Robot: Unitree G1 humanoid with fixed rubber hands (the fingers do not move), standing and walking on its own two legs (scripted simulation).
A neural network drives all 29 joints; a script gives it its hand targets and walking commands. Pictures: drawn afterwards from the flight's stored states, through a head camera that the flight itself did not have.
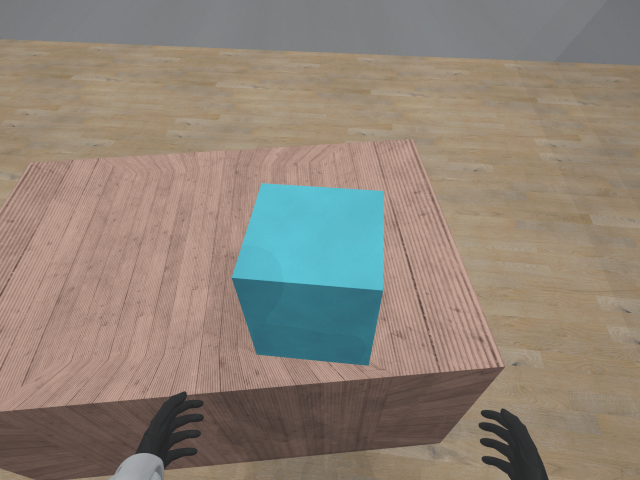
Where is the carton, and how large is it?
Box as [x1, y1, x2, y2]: [232, 183, 383, 365]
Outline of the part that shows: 261,183 232,275 232,280 256,353 265,355 368,365 382,293 383,191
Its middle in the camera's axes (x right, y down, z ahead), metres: -0.01 +0.06 +0.69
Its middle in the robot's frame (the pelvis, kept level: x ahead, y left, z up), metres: +0.46 +0.04 -0.09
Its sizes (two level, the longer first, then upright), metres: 0.210 0.200 0.250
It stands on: a pedestal, 0.55 m high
